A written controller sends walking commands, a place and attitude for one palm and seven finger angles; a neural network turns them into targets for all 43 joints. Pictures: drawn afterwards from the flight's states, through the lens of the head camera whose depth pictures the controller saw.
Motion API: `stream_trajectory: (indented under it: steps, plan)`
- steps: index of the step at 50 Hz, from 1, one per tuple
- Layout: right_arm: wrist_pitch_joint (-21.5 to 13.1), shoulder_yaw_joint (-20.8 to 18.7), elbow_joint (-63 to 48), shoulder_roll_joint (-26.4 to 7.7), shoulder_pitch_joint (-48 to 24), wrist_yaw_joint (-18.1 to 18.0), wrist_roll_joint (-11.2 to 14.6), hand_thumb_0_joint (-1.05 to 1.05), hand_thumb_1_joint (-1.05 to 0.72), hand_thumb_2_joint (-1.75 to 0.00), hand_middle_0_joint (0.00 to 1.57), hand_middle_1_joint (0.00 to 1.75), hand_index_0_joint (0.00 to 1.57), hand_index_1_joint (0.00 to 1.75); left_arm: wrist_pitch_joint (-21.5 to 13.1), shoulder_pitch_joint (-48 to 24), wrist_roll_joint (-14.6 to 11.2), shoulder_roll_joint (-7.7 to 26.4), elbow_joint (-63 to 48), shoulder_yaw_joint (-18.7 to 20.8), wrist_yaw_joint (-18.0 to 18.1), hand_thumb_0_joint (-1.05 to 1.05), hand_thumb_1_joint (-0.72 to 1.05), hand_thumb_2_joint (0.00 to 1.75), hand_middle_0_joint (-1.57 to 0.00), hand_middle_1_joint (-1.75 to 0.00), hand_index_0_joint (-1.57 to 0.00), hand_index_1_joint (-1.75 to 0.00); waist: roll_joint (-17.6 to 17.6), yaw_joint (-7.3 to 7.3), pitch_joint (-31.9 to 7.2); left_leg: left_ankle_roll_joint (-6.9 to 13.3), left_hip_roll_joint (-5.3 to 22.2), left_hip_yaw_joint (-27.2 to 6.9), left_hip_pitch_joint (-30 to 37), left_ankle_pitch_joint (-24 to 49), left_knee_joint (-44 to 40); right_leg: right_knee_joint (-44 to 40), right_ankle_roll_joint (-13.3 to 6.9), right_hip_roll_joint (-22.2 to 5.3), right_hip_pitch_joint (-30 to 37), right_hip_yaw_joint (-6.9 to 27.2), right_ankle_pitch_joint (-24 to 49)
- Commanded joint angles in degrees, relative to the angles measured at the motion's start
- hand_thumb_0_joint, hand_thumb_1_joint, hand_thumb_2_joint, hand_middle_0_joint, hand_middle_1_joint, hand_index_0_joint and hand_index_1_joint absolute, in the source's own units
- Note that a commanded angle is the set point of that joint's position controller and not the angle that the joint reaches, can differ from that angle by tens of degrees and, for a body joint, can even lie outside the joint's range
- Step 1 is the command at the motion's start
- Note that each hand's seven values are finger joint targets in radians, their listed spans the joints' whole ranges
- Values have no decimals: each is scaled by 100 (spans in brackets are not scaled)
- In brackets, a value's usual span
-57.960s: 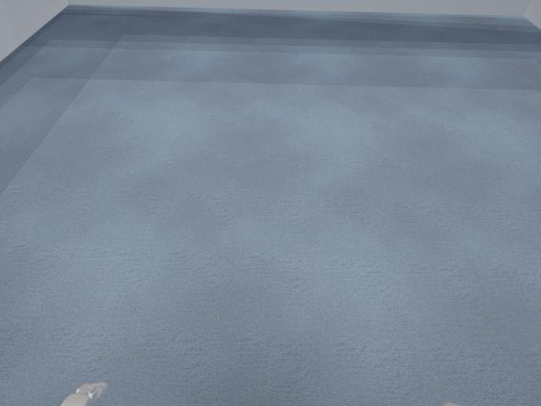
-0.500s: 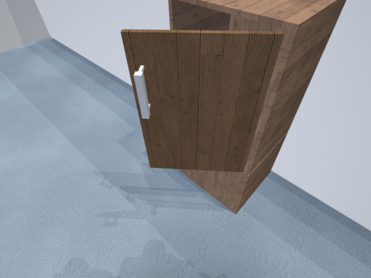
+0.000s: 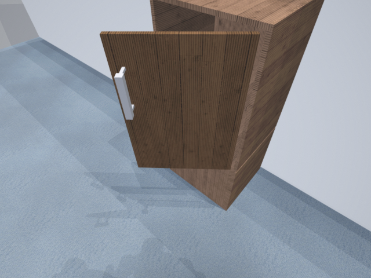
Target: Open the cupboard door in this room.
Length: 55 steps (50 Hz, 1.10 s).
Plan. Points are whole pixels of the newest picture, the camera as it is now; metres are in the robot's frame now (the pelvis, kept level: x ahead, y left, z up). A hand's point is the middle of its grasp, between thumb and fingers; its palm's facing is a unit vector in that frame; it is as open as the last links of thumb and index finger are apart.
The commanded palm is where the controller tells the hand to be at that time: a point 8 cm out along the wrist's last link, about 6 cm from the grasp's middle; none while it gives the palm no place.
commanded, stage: come to a stop and stand still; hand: left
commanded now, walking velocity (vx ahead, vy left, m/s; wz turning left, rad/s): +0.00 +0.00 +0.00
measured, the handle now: (126, 94) +0.61 +0.21 +0.07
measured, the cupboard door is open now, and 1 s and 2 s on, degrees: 39 39 39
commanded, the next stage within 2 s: look again from close up in 0.16 s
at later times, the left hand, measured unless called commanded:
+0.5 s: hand out of the picture +0.09 +0.23 -0.15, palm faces +0.00 -0.95 -0.32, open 7.4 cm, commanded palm none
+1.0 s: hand (80, 263) +0.17 +0.25 -0.07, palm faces +0.32 -0.93 -0.19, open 7.5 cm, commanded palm +0.13 +0.29 -0.06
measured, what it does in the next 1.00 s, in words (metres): stands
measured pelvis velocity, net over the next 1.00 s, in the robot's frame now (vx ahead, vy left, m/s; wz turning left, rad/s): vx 0.03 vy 0.00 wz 0.04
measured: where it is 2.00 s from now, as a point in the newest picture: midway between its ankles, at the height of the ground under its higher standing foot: outside the picture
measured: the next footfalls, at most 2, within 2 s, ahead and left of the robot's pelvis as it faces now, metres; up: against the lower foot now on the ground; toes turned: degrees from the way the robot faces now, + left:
none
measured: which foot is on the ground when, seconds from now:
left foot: down 0.00-1.00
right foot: down 0.00-1.00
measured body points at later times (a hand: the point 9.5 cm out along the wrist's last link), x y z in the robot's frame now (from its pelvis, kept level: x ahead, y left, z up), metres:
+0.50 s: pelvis +0.02 -0.01 +0.01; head +0.03 -0.02 +0.46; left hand +0.09 +0.28 -0.13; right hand +0.09 -0.29 -0.14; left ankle +0.01 +0.12 -0.74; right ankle +0.06 -0.12 -0.74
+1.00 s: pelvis +0.03 +0.00 +0.00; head +0.04 -0.01 +0.45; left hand +0.15 +0.30 -0.06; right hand +0.13 -0.27 -0.12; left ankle +0.01 +0.12 -0.74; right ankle +0.06 -0.12 -0.74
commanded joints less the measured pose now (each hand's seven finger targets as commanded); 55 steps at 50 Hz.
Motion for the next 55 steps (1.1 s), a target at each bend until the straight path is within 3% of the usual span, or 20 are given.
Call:
stream_trajectory:
  steps: [1, 21, 43, 44, 45, 46, 47, 48, 49, 50, 51, 52, 53, 54, 55]
  plan:
    - [-143, -152, -248, -937, -195, -65, -14, 0, -90, -90, 20, 30, 20, 30, -108, -254, -1, 1163, -301, 210, 67, 0, 90, 90, -20, -30, -20, -30, -254, 64, 0, 115, 561, -678, -448, -432, -672, -822, -175, -619, 304, 871, -1034]
    - [-155, -76, -83, -905, -511, -111, 1, 0, -90, -90, 20, 30, 20, 30, -147, -296, -4, 1065, -109, 173, 89, 0, 90, 90, -20, -30, -20, -30, -185, 82, -355, 66, 697, -652, 76, 557, -777, -801, -139, -592, 841, 613, 423]
    - [-163, -48, -44, -940, -605, -140, 6, 0, -90, -90, 20, 30, 20, 30, -124, -240, 3, 1063, -3, 166, 83, 0, 90, 90, -20, -30, -20, -30, -134, 121, -239, 61, 730, -683, 138, 670, -919, -885, -120, -593, 934, 550, 545]
    - [-172, 28, -324, -324, -561, -66, 77, 0, -90, -90, 20, 30, 20, 30, -183, 512, -30, 363, 171, 65, 286, 0, 90, 90, -20, -30, -20, -30, 151, 213, -17, -52, 834, -190, -175, 255, 28, -553, 32, -776, 646, 625, 922]
    - [-812, -122, -2177, -559, -415, -372, 303, 0, -90, -90, 20, 30, 20, 30, -1474, -3887, -991, 2409, -7385, 2178, 90, 0, 88, 89, -20, -32, -20, -32, 646, -273, -2085, 0, -228, -415, 838, 1000, -433, -233, -147, -57, 1415, 242, 1144]
    - [-1210, -161, -2222, -511, -863, -566, 233, 0, -90, -90, 20, 30, 20, 30, -1295, -474, -692, 1857, -5392, 1982, 112, 0, 85, 88, -20, -33, -20, -33, 1080, 486, -1480, 61, -116, -48, 429, 1302, -319, 25, -334, 46, 1116, -51, 452]
    - [-1382, -118, -2286, -287, -813, -524, 317, 0, -90, -90, 20, 30, 20, 30, -976, 645, -1216, 539, -5047, 1450, 50, 0, 83, 87, -21, -34, -21, -34, 1111, 226, -843, -101, -91, -160, 20, 755, -303, -90, -257, 49, 618, -329, -89]
    - [-1490, -156, -2211, -257, -470, -479, 362, 0, -90, -90, 20, 30, 20, 30, -1162, 292, -1269, 167, -4857, 1341, -78, 0, 81, 86, -21, -36, -21, -36, 234, -56, -144, -80, -94, -262, -313, 285, -115, -40, -117, 119, 1, -343, -300]
    - [-1616, -274, -2489, -357, -560, -467, 276, 0, -90, -90, 20, 30, 20, 30, -1559, 182, -1442, 266, -4875, 1531, -249, 0, 78, 85, -21, -37, -21, -37, -183, -27, 276, -51, -115, -369, -830, -217, 187, 103, -61, 121, -483, -341, -768]
    - [-1694, -329, -2541, -361, -466, -439, 225, 0, -90, -90, 20, 30, 20, 30, -1950, 814, -1514, 193, -4397, 1668, -506, 0, 76, 84, -21, -39, -21, -39, -716, 65, 172, -41, -121, -360, -1257, -553, 456, 330, -39, 131, -843, -358, -1212]
    - [-1783, -346, -2681, -327, -549, -387, 196, 0, -90, -90, 20, 30, 20, 30, -2359, 1446, -1632, 12, -4041, 1756, -808, 0, 74, 83, -21, -40, -21, -40, -1029, 254, 166, -60, -172, -355, -1828, -850, 783, 642, -47, 141, -1152, -336, -1610]
    - [-1858, -368, -2826, -325, -581, -306, 214, 0, -90, -90, 20, 30, 20, 30, -2776, 1786, -1723, 41, -3737, 1957, -1146, 0, 71, 82, -21, -42, -21, -42, -751, 422, 47, -116, -244, -288, -2164, -924, 1132, 991, -108, 93, -1313, -236, -1721]
    - [-1921, -367, -2935, -325, -562, -239, 201, 0, -90, -90, 20, 30, 20, 30, -3250, 1672, -1828, -6, -3920, 1891, -1517, 0, 69, 81, -22, -43, -22, -43, -871, 419, -344, -117, -247, -269, -2452, -937, 1529, 1396, -102, 110, -1560, -183, -1806]
    - [-2003, -399, -3073, -314, -624, -184, 203, 0, -90, -90, 20, 30, 20, 30, -3653, 1822, -1905, 43, -3950, 1976, -1880, 0, 67, 80, -22, -45, -22, -45, -767, 521, -624, -115, -248, -234, -2747, -913, 1930, 1754, -123, 100, -1752, -59, -1802]
    - [-2090, -390, -3193, -325, -660, -137, 196, 0, -90, -90, 20, 30, 20, 30, -3987, 1723, -1980, 74, -4094, 1932, -2239, 0, 64, 79, -22, -47, -22, -47, -660, 479, -909, -103, -240, -246, -2984, -881, 2287, 2076, -131, 85, -1952, 46, -1714]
